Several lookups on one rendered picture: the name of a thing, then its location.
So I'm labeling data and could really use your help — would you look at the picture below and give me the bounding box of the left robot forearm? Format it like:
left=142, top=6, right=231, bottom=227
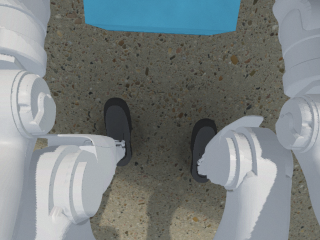
left=0, top=0, right=51, bottom=78

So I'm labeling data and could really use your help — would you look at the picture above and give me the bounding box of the robot right shin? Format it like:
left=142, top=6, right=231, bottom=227
left=197, top=115, right=294, bottom=185

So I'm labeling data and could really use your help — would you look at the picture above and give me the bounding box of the right robot upper arm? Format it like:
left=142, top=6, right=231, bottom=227
left=275, top=94, right=320, bottom=226

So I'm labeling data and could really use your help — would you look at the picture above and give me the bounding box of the left robot foot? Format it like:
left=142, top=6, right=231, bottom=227
left=103, top=97, right=133, bottom=167

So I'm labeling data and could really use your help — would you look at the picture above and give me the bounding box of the right robot forearm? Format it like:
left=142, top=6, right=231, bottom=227
left=272, top=0, right=320, bottom=98

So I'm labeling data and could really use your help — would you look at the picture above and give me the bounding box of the left robot upper arm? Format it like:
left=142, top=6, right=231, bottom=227
left=0, top=69, right=56, bottom=240

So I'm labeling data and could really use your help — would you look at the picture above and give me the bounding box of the carton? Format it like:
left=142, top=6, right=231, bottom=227
left=83, top=0, right=241, bottom=36

